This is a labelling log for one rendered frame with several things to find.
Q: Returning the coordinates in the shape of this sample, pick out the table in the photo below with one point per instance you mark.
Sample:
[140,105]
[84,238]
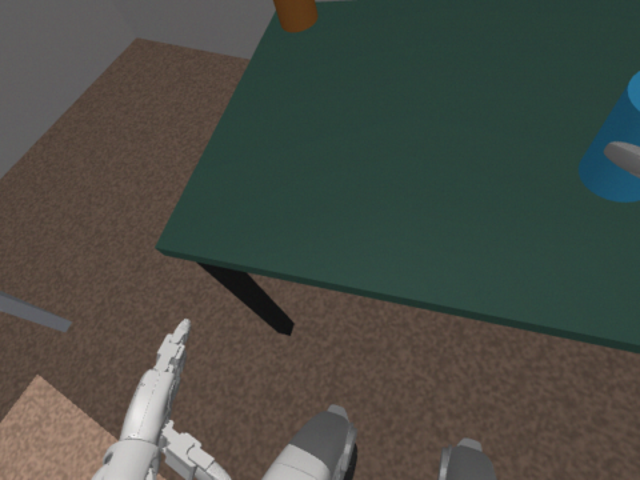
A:
[426,153]

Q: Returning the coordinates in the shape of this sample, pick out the left robot arm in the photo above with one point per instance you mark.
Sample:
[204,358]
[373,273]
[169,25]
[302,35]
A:
[131,459]

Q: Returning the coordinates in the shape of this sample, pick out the right robot hand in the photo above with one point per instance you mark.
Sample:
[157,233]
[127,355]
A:
[624,155]

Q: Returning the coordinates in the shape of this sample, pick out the left robot hand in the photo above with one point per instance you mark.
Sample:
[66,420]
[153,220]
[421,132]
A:
[149,413]

